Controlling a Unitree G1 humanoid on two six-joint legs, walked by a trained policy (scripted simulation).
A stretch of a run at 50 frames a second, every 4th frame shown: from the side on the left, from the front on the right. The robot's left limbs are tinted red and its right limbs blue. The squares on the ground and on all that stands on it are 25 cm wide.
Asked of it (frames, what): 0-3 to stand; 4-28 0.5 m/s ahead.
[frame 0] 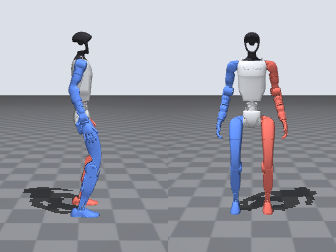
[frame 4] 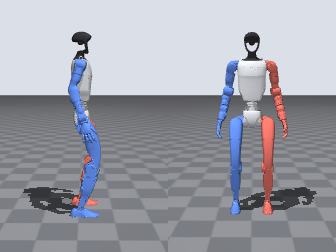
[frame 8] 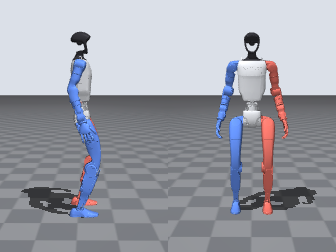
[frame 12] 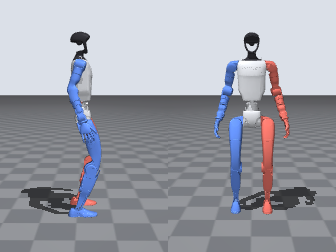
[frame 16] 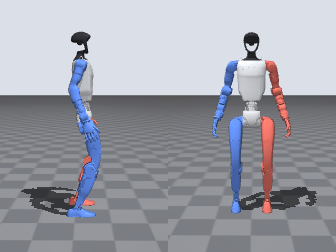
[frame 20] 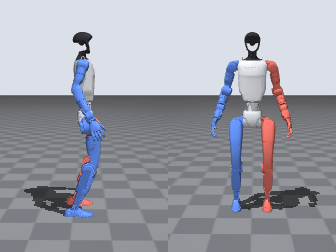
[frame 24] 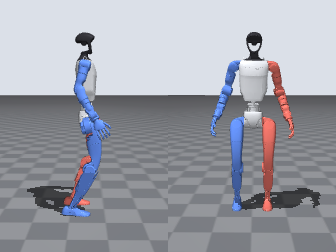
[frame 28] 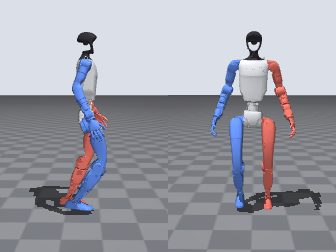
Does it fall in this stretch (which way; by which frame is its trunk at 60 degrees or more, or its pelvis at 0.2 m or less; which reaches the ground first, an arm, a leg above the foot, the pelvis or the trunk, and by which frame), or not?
no
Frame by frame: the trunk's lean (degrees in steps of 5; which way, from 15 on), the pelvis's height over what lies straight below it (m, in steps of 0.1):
0: 0, 0.8
4: 0, 0.8
8: 0, 0.8
12: 5, 0.8
16: 5, 0.8
20: 5, 0.8
24: 0, 0.8
28: 0, 0.8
